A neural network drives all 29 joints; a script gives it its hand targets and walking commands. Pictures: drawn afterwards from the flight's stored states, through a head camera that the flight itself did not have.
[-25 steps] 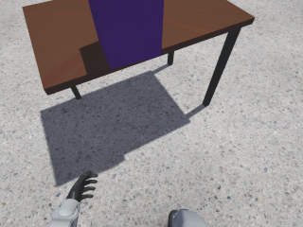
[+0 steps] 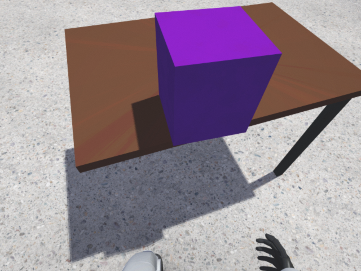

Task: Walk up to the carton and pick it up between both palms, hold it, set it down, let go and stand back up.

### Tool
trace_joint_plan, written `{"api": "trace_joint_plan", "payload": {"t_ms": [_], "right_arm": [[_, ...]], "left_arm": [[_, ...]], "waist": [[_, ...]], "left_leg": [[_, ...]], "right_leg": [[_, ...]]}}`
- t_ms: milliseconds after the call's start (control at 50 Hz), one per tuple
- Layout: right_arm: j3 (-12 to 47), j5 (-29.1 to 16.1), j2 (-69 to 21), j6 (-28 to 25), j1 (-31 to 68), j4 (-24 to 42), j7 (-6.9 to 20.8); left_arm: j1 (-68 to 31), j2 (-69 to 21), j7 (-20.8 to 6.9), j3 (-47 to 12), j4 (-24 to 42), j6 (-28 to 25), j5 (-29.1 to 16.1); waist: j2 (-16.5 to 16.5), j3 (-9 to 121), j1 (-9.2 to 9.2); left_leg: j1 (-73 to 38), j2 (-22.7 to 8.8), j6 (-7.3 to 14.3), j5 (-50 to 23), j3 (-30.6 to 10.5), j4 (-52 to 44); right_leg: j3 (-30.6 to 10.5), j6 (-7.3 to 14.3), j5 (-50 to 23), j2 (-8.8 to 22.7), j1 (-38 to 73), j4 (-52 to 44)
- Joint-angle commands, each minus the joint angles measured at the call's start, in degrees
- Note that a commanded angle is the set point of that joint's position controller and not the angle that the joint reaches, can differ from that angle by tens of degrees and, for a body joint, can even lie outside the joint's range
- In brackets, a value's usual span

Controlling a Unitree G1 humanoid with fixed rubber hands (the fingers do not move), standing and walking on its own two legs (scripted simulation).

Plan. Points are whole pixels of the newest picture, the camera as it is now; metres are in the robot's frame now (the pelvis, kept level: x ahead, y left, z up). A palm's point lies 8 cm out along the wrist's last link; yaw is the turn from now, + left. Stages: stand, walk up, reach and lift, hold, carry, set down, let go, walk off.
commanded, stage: walk up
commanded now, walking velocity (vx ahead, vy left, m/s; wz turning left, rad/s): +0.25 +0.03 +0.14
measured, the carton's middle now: (205, 79) +0.53 +0.01 +0.11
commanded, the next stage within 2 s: none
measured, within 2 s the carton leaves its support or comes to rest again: neither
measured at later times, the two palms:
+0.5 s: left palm (105, 248) +0.16 +0.20 -0.11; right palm out of the picture +0.07 -0.25 -0.13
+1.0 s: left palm out of the picture +0.08 +0.28 -0.13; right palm (268, 263) +0.17 -0.18 -0.11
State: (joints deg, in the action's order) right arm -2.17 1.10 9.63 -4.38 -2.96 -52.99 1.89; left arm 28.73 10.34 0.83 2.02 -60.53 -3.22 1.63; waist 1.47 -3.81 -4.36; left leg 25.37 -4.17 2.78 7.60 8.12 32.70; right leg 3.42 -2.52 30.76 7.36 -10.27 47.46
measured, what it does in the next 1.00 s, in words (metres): walks ahead: right foot, then left foot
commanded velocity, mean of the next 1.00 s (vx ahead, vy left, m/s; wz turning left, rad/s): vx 0.10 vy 0.02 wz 0.04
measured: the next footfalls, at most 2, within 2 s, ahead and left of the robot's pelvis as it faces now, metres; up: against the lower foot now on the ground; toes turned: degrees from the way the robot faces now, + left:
right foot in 0.42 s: +0.16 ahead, -0.13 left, +0.00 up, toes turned -5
left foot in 0.82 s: +0.16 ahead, +0.16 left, +0.00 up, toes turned +9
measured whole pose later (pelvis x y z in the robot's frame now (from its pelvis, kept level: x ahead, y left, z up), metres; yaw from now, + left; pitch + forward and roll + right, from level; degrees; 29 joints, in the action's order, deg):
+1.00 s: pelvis +0.12 +0.05 +0.02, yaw +2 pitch +0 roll -1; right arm -0.4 0.6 8.1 -0.4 -12.2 -60.6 -2.0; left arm 18.4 11.5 1.8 1.1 -62.8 2.2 1.5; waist 2.5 -1.6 -0.9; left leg 11.0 -2.1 1.0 11.2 5.8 22.3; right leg 2.9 -0.5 23.9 3.1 -17.0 39.3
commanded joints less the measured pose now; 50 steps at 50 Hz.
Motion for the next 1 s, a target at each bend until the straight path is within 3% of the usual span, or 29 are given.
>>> {"api": "trace_joint_plan", "payload": {"t_ms": [0,40,80,100,160,200,280,320,360,380,400,420,460,500,560,620,660,720,760,780,800,820,840,860,900,940,980], "right_arm": [[-2.77,-0.97,11.76,0.86,-17.59,-4.16,-1.7],[-1.05,-0.12,6.92,0.81,-10.17,-3.41,-1.78],[-0.53,0.19,7.55,0.88,-9.75,-4.28,-1.45],[-0.59,0.18,8.37,0.71,-11.3,-4.89,-1.4],[0.01,0.15,8.79,0.92,-13.96,-7.32,-1.42],[0.26,0.17,8.61,1.29,-15.57,-7.99,-1.55],[-0.39,0.04,9.23,1.61,-20.13,-8.52,-2.23],[-0.72,0.04,9.04,1.98,-21.58,-9.33,-2.8],[-0.13,-0.07,6.68,2.2,-21.17,-9.88,-3.22],[0.4,-0.39,4.32,2.37,-21.5,-9.99,-3.22],[1.0,-0.51,1.98,2.46,-22.7,-8.82,-3.13],[1.43,-0.73,-0.32,3.31,-22.1,-8.37,-3.4],[0.48,-0.87,2.31,4.37,-21.22,-9.77,-3.43],[0.1,-0.73,2.4,4.85,-23.21,-11.42,-3.42],[-0.41,-0.62,2.2,5.84,-21.58,-11.59,-4.26],[-1.32,-0.36,3.69,7.32,-16.2,-9.37,-4.63],[-1.27,-0.41,2.49,7.51,-13.89,-8.06,-4.28],[-1.14,-0.78,1.75,6.95,-12.88,-7.48,-4.03],[-1.49,-0.85,2.87,6.53,-13.58,-7.64,-4.14],[-1.63,-0.75,3.59,6.04,-15.51,-8.06,-4.27],[-2.34,-0.26,6.47,5.36,-17.8,-8.27,-4.41],[-1.95,0.38,8.32,3.68,-18.56,-7.0,-4.0],[-1.67,-0.18,9.9,3.74,-19.08,-7.82,-3.66],[-0.61,-0.4,6.54,3.7,-15.98,-7.39,-3.66],[0.47,-0.31,5.53,3.81,-10.24,-6.27,-3.98],[0.96,-0.5,5.49,3.66,-8.73,-5.8,-4.12],[1.06,-0.76,5.95,3.47,-9.97,-6.5,-4.06]], "left_arm": [[1.21,4.2,-0.39,1.31,3.71,0.43,0.21],[-0.54,2.48,-0.86,0.98,2.6,0.78,0.84],[2.0,2.97,-0.69,0.98,-0.68,2.8,1.03],[1.85,2.9,-0.65,0.95,-0.98,3.52,0.94],[-4.48,3.18,-1.05,0.31,0.19,4.47,0.4],[-8.83,4.06,-1.36,0.05,1.46,4.37,0.11],[-14.01,3.57,-1.6,0.04,3.77,2.88,0.06],[-14.4,2.97,-1.44,-0.1,4.35,1.79,-0.01],[-10.58,2.57,-0.59,-0.48,2.56,0.97,-0.41],[-7.01,4.0,0.0,-0.37,1.89,0.29,-0.3],[-4.36,7.44,0.53,-0.07,1.63,-0.11,-0.24],[-7.19,10.65,0.91,-0.43,1.19,0.47,-1.04],[-12.02,4.05,0.96,-2.21,1.12,0.57,-1.01],[-12.04,3.68,1.3,-2.89,1.08,0.4,-0.73],[-10.95,5.56,1.54,-2.09,1.16,0.25,-0.51],[-8.44,8.81,2.2,-0.44,1.34,0.98,0.12],[-7.83,8.48,2.48,-0.17,0.97,1.37,0.39],[-9.3,8.07,2.32,0.16,0.87,1.55,0.87],[-9.54,9.44,2.14,0.88,0.74,1.95,0.91],[-9.81,9.73,1.97,1.14,0.88,2.25,0.74],[-9.41,8.32,1.78,0.99,1.3,2.34,0.54],[-5.4,1.37,1.57,-0.9,-0.52,3.22,-0.58],[-6.27,0.17,2.04,-0.94,-0.37,4.74,-0.75],[-6.74,0.93,1.83,-0.81,-0.95,5.66,-0.77],[-7.35,1.26,1.06,-0.85,-1.08,5.88,-0.52],[-5.27,2.11,0.67,-0.69,-2.02,5.5,-0.09],[-5.2,2.04,0.91,-0.97,-2.21,5.05,-0.07]], "waist": [[-13.13,8.04,7.35],[-10.22,3.31,3.52],[-6.89,3.86,2.38],[-6.9,4.59,2.55],[-11.08,3.61,3.72],[-11.65,2.36,4.67],[-10.88,2.47,6.07],[-10.57,2.33,5.66],[-4.42,0.71,3.32],[-0.36,1.88,1.68],[8.71,2.7,2.25],[14.44,0.68,3.48],[8.38,-2.01,5.58],[6.22,2.28,6.39],[4.73,4.62,5.11],[6.14,2.41,2.29],[7.33,2.47,2.34],[9.67,3.8,2.86],[8.76,4.17,3.69],[7.01,4.84,5.03],[1.59,6.78,5.66],[-7.44,9.43,6.44],[-12.59,7.26,6.78],[-9.76,2.9,5.31],[-10.71,-1.11,3.26],[-10.04,1.25,2.39],[-9.68,3.16,3.26]], "left_leg": [[-22.35,-18.73,7.59,-1.07,-26.62,-17.37],[-11.73,-13.77,4.38,-5.78,-17.76,-19.55],[-7.26,-12.94,3.25,-7.15,-14.55,-20.31],[-8.32,-12.92,3.59,-5.75,-14.71,-20.74],[-8.86,-11.58,3.9,10.13,-14.87,-24.57],[-9.04,-11.16,3.99,15.34,-14.83,-25.97],[-10.01,-11.01,5.0,18.95,-14.36,-26.23],[-10.42,-10.19,5.13,16.62,-12.26,-23.67],[-5.54,-8.13,3.22,13.07,-9.62,-17.79],[-2.88,-4.53,0.85,11.41,-6.19,-11.38],[1.02,-1.71,-2.15,17.15,-4.23,-2.42],[-3.01,-0.01,-2.93,19.04,-3.3,-2.5],[-7.04,-0.41,-3.11,14.6,-5.52,-0.47],[-7.66,0.63,-3.32,14.35,-5.26,2.5],[-7.39,0.95,-4.17,14.92,-5.33,4.99],[-0.66,0.25,-5.47,17.53,-6.85,12.46],[0.1,-0.11,-5.82,17.43,-7.92,13.47],[-4.83,1.62,-5.71,15.29,-4.9,5.21],[-9.89,3.14,-5.04,9.48,-3.0,-3.83],[-15.75,2.79,-4.43,0.88,-3.01,-11.92],[-23.82,-1.61,-3.48,-7.24,-6.41,-16.35],[-31.02,-15.53,0.12,-15.11,-20.99,-20.69],[-19.73,-17.9,5.07,-14.25,-22.24,-18.48],[-15.91,-15.4,5.36,-9.71,-18.91,-19.18],[-11.47,-10.92,3.75,-4.55,-13.73,-20.47],[-12.77,-8.57,3.74,-7.95,-10.81,-18.83],[-15.15,-8.14,4.36,-10.05,-10.2,-17.19]], "right_leg": [[-0.88,1.3,-0.54,-0.2,-21.7,22.31],[-0.65,0.64,-7.38,1.68,-17.51,15.87],[0.47,-0.01,-9.01,0.47,-12.47,12.01],[0.6,-0.15,-9.92,-0.01,-12.36,10.88],[1.11,-0.75,-12.53,-0.76,-13.79,3.82],[2.27,-0.9,-13.48,-1.72,-13.58,-1.51],[4.4,-0.21,-13.18,-3.72,-10.04,-9.2],[4.36,0.56,-13.49,-4.42,-6.63,-13.76],[2.28,1.77,-20.57,-3.98,2.77,-25.57],[-3.25,2.23,-22.16,1.22,9.31,-31.58],[-14.77,3.33,-30.66,12.12,11.95,-35.04],[-14.91,7.19,-33.76,14.76,1.66,-36.05],[-7.46,7.15,-48.63,8.24,-1.27,-31.24],[-4.8,7.92,-57.88,6.83,2.91,-28.35],[-6.02,9.56,-58.63,9.61,4.43,-26.28],[-10.86,11.97,-58.8,15.03,4.31,-26.15],[-9.65,12.44,-57.79,14.41,3.56,-26.23],[-4.99,10.85,-56.43,10.45,2.49,-24.48],[-4.07,9.33,-52.09,9.1,0.7,-21.84],[-2.91,7.19,-44.55,7.52,-2.79,-19.8],[-1.08,4.19,-31.79,5.16,-8.24,-16.53],[4.36,0.57,-2.7,-2.86,-16.56,-9.0],[0.09,1.17,2.61,-2.18,-10.37,-6.81],[-2.45,1.77,1.0,-1.73,-9.47,-3.73],[-2.59,2.36,-3.67,-2.98,-9.39,-4.07],[-1.3,2.33,-7.23,-4.12,-7.26,-6.39],[-0.36,2.14,-8.66,-4.62,-5.65,-10.19]]}}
